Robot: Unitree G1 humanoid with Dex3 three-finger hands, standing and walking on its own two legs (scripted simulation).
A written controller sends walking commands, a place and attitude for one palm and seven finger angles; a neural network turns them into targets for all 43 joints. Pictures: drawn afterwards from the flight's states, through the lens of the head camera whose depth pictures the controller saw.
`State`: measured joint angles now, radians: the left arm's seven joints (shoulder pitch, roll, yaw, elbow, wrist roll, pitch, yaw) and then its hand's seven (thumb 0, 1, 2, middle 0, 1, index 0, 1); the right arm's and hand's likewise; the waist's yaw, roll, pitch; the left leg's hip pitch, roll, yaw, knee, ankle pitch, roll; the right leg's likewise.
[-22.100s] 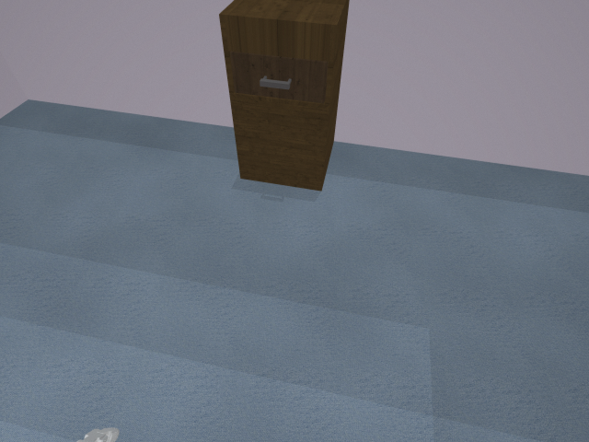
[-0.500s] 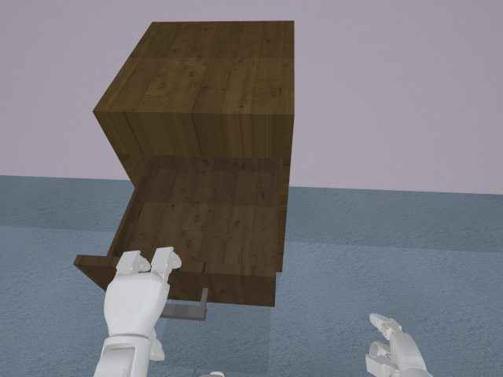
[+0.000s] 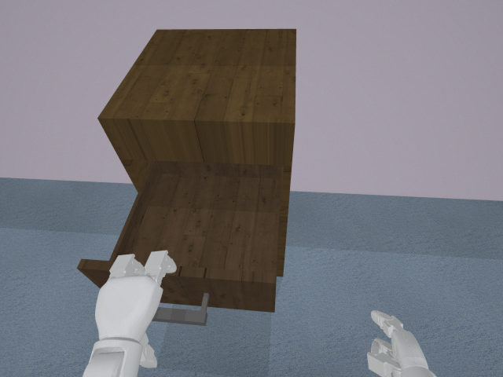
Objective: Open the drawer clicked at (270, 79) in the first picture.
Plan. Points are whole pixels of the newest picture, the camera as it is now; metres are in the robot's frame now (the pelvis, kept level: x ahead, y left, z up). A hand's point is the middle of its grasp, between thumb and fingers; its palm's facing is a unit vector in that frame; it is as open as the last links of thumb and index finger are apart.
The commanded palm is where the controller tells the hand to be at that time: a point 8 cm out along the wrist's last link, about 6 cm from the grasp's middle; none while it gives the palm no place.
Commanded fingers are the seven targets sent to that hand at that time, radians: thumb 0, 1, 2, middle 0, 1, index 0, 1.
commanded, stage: draw the hand back to the body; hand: left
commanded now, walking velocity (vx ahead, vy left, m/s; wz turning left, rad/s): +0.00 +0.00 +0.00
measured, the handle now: (179, 305) +0.27 +0.19 -0.16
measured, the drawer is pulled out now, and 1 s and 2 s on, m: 0.29 0.29 0.29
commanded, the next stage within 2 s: step back with the hand held close in 1.56 s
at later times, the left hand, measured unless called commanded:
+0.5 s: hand (101, 309) +0.20 +0.23 +0.06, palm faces +0.06 -0.11 -0.99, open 13.8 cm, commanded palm +0.17 +0.23 +0.12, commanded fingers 0.00 -0.50 0.30 -0.30 -1.20 -0.30 -1.20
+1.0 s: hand (70, 272) +0.21 +0.22 +0.16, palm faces +0.30 -0.86 -0.40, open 11.8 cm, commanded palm +0.16 +0.27 +0.19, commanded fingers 0.00 0.31 0.64 -0.24 -0.68 -0.24 -0.68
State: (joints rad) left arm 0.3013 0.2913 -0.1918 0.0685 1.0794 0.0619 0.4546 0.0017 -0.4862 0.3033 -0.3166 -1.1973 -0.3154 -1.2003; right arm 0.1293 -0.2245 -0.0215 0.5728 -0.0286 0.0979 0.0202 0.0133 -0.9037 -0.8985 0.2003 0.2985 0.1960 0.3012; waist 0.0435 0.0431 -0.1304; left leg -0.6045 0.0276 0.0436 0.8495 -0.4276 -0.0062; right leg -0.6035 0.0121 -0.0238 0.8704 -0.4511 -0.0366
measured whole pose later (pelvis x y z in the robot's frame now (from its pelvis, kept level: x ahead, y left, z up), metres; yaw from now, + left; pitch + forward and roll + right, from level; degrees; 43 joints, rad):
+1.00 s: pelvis +0.02 +0.01 +0.04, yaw +1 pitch -1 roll +0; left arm 0.59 0.31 0.17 -0.44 -0.03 -0.09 0.13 0.00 -0.02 0.51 -0.27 -0.89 -0.27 -0.89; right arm 0.22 -0.21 0.02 0.61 0.01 -0.15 -0.09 0.02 -0.90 -0.90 0.20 0.30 0.20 0.30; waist 0.03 0.06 0.00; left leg -0.16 0.01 0.03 0.48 -0.30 0.00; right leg -0.13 0.01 -0.04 0.47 -0.32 -0.02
